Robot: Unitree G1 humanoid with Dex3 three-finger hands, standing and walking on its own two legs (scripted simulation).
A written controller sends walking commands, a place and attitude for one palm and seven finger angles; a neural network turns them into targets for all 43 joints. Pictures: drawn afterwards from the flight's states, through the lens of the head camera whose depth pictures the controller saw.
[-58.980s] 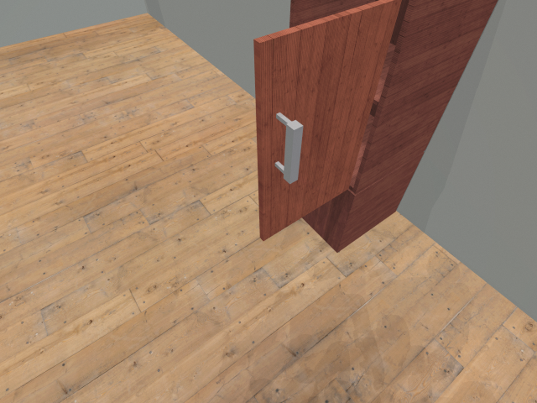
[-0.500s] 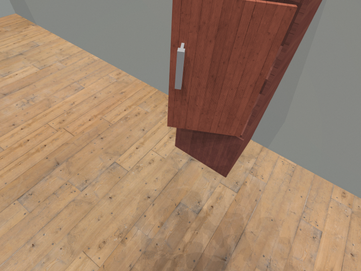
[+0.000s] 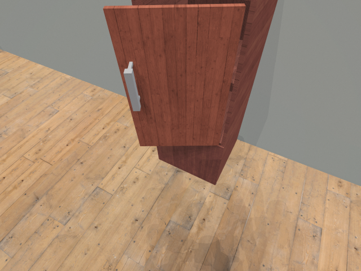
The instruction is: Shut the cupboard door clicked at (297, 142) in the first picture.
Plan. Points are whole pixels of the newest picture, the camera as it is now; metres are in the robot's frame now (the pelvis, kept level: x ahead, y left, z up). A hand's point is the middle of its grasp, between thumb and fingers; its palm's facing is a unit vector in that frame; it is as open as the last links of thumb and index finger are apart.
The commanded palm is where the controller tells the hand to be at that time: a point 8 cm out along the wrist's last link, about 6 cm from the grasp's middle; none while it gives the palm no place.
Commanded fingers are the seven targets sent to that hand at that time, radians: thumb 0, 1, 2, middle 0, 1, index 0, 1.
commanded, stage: take the last steps up to it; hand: left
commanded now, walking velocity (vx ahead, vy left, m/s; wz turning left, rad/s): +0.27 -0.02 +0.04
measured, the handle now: (133, 87) +0.65 +0.17 +0.02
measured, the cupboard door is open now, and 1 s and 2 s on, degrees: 28 28 28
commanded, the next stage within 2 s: come to a stop and stand still in 0.26 s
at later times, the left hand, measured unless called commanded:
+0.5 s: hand out of the picture +0.15 +0.16 -0.18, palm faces +0.09 -0.98 -0.15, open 7.4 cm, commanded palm none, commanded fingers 0.00 0.90 0.90 -0.20 -0.30 -0.20 -0.30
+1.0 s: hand (116, 228) +0.26 +0.20 -0.17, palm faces +0.06 -0.97 -0.22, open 7.4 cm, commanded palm none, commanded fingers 0.00 0.90 0.90 -0.20 -0.30 -0.20 -0.30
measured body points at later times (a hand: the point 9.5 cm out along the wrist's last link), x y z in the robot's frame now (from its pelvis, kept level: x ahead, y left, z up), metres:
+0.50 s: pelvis +0.16 +0.00 +0.00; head +0.19 +0.01 +0.45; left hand +0.15 +0.22 -0.16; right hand +0.24 -0.23 -0.15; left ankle +0.20 +0.10 -0.73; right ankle +0.14 -0.12 -0.70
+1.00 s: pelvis +0.19 +0.00 +0.01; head +0.23 +0.02 +0.45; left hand +0.26 +0.25 -0.15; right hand +0.24 -0.25 -0.14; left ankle +0.16 +0.09 -0.73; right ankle +0.15 -0.14 -0.68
